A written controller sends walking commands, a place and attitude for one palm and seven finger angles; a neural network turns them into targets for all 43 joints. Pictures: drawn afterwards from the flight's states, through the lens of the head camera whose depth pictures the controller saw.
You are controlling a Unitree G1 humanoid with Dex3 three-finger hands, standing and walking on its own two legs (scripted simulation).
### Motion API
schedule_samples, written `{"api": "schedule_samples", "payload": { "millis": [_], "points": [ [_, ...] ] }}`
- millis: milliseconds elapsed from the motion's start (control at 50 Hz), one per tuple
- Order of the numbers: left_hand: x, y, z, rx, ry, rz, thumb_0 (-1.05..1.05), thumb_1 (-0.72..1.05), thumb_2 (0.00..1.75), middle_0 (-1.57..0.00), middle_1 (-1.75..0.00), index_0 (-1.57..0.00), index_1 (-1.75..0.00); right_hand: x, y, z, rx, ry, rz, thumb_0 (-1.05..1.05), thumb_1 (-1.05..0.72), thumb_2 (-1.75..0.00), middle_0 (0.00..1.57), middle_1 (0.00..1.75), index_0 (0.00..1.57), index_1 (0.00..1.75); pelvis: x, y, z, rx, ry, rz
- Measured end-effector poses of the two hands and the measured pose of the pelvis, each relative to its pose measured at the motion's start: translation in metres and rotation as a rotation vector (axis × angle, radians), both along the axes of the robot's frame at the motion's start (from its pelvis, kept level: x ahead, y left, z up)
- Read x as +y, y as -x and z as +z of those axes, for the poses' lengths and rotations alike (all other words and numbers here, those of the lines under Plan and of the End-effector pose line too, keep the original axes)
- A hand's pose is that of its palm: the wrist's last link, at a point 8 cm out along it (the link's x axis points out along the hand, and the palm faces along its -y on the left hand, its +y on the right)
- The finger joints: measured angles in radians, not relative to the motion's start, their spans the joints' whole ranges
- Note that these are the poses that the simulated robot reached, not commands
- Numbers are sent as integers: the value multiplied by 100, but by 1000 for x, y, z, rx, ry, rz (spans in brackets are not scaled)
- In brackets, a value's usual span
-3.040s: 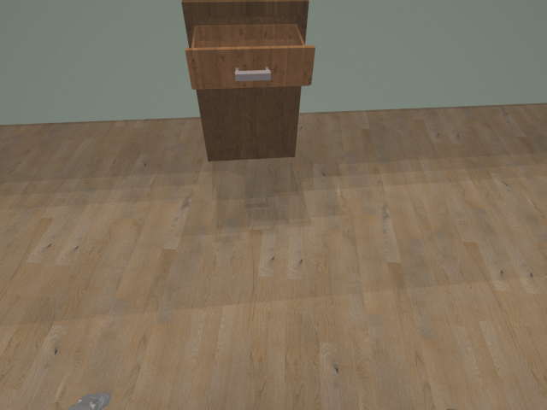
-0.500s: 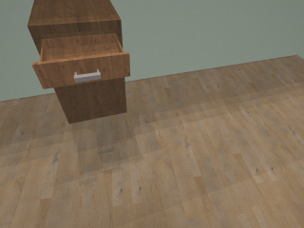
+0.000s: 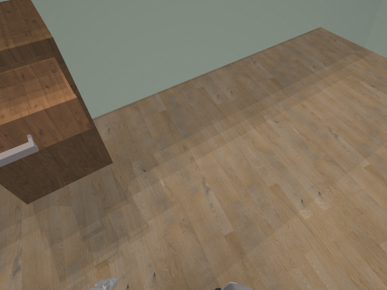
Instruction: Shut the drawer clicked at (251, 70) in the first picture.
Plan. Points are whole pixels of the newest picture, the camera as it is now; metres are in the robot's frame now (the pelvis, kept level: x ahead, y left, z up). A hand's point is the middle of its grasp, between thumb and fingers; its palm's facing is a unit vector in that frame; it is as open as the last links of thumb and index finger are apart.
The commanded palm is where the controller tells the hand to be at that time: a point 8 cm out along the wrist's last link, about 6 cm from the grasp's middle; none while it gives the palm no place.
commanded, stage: turn to face it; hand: left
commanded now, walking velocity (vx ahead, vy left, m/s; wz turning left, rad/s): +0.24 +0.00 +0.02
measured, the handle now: (11, 150) +0.49 +0.54 -0.07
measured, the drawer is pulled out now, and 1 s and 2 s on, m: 0.30 0.30 0.30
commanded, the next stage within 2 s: take the last steps up to it in 1.10 s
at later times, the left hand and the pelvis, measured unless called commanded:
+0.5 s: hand out of the picture +0.14 +0.23 -0.18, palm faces +0.23 -0.96 -0.16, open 7.3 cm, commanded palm none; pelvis +0.13 +0.05 +0.00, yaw +10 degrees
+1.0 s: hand (97, 278) +0.17 +0.22 -0.14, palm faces +0.42 -0.86 -0.29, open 7.4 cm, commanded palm none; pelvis +0.16 -0.01 +0.01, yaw +24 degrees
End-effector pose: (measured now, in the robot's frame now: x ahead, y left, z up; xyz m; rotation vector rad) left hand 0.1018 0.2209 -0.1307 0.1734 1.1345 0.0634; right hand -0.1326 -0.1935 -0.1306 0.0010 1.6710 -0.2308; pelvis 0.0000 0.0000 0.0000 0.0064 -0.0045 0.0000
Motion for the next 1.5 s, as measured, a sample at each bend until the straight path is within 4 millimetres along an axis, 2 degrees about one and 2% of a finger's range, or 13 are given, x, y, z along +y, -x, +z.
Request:
{"api": "schedule_samples", "payload": {
  "millis": [60,160,240,360,440,620,760,880,1020,1180,1280,1380,1500],
  "points": [
    [-9,-21,3,-27,11,23,1,91,90,-19,-30,-20,-30,-14,-42,-2,-31,15,9,1,-91,-90,20,29,20,30,-6,-22,3,-17,14,-4],
    [1,-36,14,-12,-29,73,-2,95,89,-20,-30,-21,-30,-33,-151,2,-226,64,65,1,-91,-90,20,29,20,30,-7,-56,15,-15,30,9],
    [12,-39,12,31,-30,97,-1,94,90,-20,-30,-21,-30,-33,-230,9,-360,89,123,1,-92,-90,19,29,20,30,0,-80,18,-15,41,45],
    [32,-33,-11,84,22,216,0,93,90,-20,-30,-20,-30,-20,-315,14,-416,119,271,1,-94,-90,19,29,20,30,24,-115,8,-32,64,120],
    [49,-23,-28,151,39,281,0,92,90,-20,-30,-20,-30,-3,-355,14,-452,137,346,1,-93,-90,19,29,20,30,40,-128,-2,-30,49,150],
    [81,-22,-2,156,-2,368,1,91,90,-20,-30,-20,-30,24,-389,29,-443,101,428,0,-91,-90,20,29,21,30,52,-139,17,-1,53,234],
    [89,-26,13,122,-55,436,1,91,90,-19,-30,-20,-30,24,-408,26,-438,66,471,0,-91,-90,20,30,21,30,44,-150,21,8,45,310],
    [75,-39,23,74,-89,465,1,91,90,-19,-30,-20,-30,6,-419,16,-420,44,501,0,-90,-90,20,30,21,30,25,-156,18,10,26,369],
    [33,-40,31,22,-131,500,1,91,90,-20,-30,-20,-30,-27,-437,-7,-402,2,536,1,-91,-90,20,29,21,30,-10,-162,9,6,-2,426],
    [-15,-9,41,69,-97,593,1,90,90,-20,-30,-21,-30,-42,-459,2,-379,-22,621,1,-91,-90,20,29,20,30,-31,-170,23,-2,-37,513],
    [-33,20,39,102,-80,660,1,92,89,-20,-30,-21,-30,-35,-471,3,-360,-27,689,1,-91,-90,19,29,20,30,-34,-169,25,-2,-47,552],
    [-51,70,33,178,-36,739,1,92,89,-20,-30,-21,-30,-4,-489,9,-396,-54,774,1,-91,-90,19,29,20,30,-26,-164,26,-2,-37,582],
    [-71,138,23,330,50,827,1,91,90,-20,-30,-21,-30,59,-514,26,-506,-88,863,1,-91,-90,19,29,20,30,-1,-156,26,0,-16,597]
  ]
}}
